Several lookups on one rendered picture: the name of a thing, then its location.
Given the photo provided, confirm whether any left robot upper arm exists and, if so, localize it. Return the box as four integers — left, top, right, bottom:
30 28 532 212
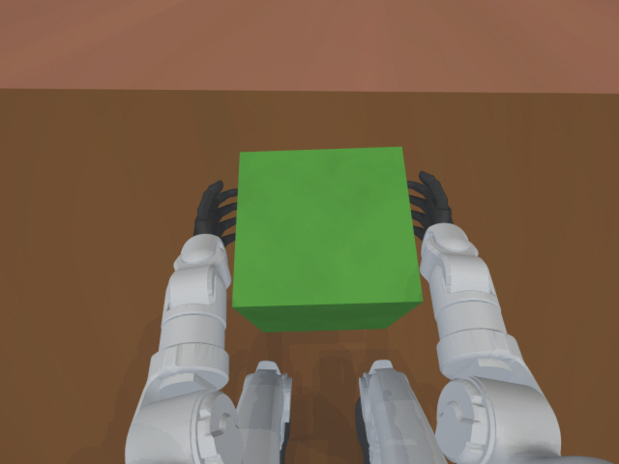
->
126 389 245 464

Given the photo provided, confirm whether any robot right forearm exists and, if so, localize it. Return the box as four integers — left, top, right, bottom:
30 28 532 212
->
420 223 561 451

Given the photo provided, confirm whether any left robot thigh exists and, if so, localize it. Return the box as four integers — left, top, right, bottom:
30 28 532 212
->
236 369 292 464

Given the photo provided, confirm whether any carton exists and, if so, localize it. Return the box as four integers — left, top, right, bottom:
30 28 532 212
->
232 147 423 333

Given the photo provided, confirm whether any robot thigh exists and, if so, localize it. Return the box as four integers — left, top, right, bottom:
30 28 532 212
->
236 369 292 464
359 368 448 464

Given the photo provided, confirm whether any robot left hand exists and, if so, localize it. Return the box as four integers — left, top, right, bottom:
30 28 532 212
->
193 181 238 247

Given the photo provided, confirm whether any right robot upper arm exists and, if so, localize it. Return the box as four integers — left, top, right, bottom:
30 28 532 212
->
435 375 613 464

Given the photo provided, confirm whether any right robot thigh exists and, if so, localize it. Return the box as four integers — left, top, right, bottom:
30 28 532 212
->
359 368 448 464

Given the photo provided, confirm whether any robot right hand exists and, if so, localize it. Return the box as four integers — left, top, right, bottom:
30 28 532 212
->
407 171 453 240

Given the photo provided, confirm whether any robot left forearm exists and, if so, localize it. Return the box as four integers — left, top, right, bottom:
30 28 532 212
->
125 234 231 464

